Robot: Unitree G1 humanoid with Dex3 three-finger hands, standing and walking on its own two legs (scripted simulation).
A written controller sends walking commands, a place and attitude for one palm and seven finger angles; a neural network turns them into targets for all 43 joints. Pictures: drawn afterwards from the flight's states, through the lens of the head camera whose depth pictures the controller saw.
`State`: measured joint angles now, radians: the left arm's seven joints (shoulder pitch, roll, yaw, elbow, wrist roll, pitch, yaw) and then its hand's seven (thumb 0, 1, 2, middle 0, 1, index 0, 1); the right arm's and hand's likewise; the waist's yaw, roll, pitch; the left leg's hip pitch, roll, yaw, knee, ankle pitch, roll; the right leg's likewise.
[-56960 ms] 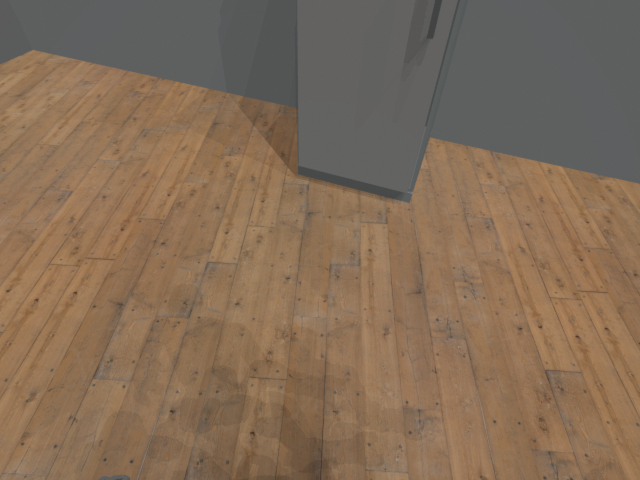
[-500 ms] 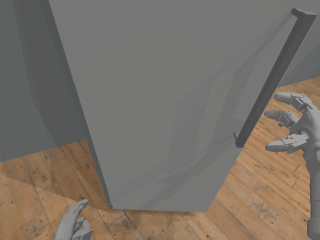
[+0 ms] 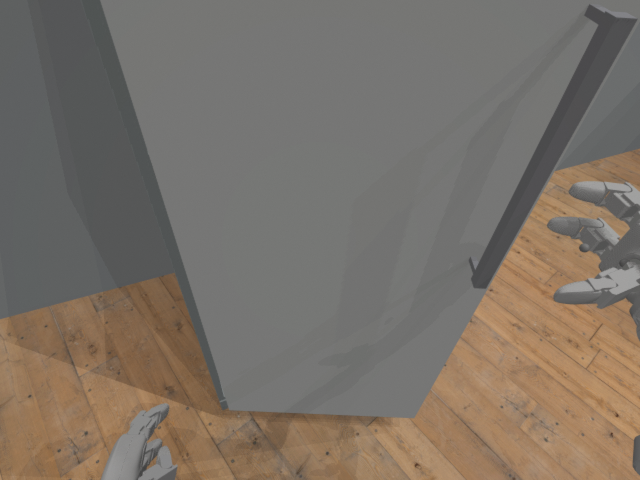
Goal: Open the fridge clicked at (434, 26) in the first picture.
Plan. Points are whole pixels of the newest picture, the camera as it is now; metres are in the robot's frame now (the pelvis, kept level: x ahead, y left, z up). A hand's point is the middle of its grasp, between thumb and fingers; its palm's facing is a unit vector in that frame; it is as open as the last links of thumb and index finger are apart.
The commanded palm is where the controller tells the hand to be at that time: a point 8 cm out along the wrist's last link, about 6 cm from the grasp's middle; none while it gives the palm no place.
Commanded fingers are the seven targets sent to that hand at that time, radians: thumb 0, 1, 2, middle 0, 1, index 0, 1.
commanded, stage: move the hooked fingers beside the handle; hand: right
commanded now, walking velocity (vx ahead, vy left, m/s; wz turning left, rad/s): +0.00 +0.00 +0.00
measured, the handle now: (524, 178) +0.44 -0.23 +0.20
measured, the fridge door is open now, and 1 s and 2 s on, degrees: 25 25 25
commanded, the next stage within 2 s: feel for the door with the fingertips in 1.14 s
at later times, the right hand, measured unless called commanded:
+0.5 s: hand (591, 251) +0.34 -0.28 +0.18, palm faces +0.07 +1.00 -0.02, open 14.0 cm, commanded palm +0.31 -0.33 +0.18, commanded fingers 0.00 0.50 -0.30 0.30 1.20 0.30 1.20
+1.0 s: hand (593, 253) +0.33 -0.28 +0.18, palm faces +0.08 +1.00 -0.02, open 14.0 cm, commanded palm +0.30 -0.33 +0.18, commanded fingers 0.00 0.50 -0.30 0.30 1.20 0.30 1.20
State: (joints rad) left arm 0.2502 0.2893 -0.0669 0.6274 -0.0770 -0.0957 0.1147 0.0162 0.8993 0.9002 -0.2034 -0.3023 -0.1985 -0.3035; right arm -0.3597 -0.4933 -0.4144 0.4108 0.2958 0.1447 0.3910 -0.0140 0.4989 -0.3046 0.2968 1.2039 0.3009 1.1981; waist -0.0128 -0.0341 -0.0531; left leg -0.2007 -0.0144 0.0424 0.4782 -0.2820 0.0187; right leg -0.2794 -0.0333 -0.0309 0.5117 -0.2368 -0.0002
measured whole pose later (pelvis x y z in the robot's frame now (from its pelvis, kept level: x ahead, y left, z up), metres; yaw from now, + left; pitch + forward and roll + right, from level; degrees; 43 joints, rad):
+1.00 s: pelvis +0.01 +0.00 +0.00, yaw +0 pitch +0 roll +0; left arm 0.23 0.29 -0.07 0.61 -0.08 -0.08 0.11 0.02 0.90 0.90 -0.20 -0.30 -0.20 -0.30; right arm -0.28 -0.50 -0.44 0.32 0.31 0.19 0.41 -0.01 0.50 -0.30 0.30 1.20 0.30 1.20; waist -0.03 -0.04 -0.06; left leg -0.18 -0.02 0.04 0.48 -0.30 0.02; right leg -0.26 -0.03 -0.03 0.51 -0.26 0.00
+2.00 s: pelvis +0.01 +0.00 +0.00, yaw +0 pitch +0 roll +1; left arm 0.20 0.27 -0.08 0.63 -0.07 -0.07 0.12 0.02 0.90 0.90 -0.20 -0.30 -0.20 -0.30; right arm -0.38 -0.43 -0.33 0.32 0.27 0.22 0.30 -0.01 0.50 -0.30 0.30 1.20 0.30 1.20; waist -0.02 -0.03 -0.05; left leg -0.18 -0.01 0.04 0.47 -0.29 0.01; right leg -0.26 -0.02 -0.03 0.50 -0.25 0.00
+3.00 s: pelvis +0.01 +0.00 +0.00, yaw +0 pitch +0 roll +1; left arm 0.20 0.27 -0.07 0.63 -0.07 -0.06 0.12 0.02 0.90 0.90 -0.20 -0.30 -0.20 -0.30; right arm -0.38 -0.42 -0.33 0.33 0.27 0.22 0.29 -0.01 0.50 -0.30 0.30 1.21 0.30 1.20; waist -0.02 -0.03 -0.05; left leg -0.18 -0.01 0.04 0.47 -0.29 0.02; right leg -0.26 -0.03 -0.03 0.51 -0.25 0.00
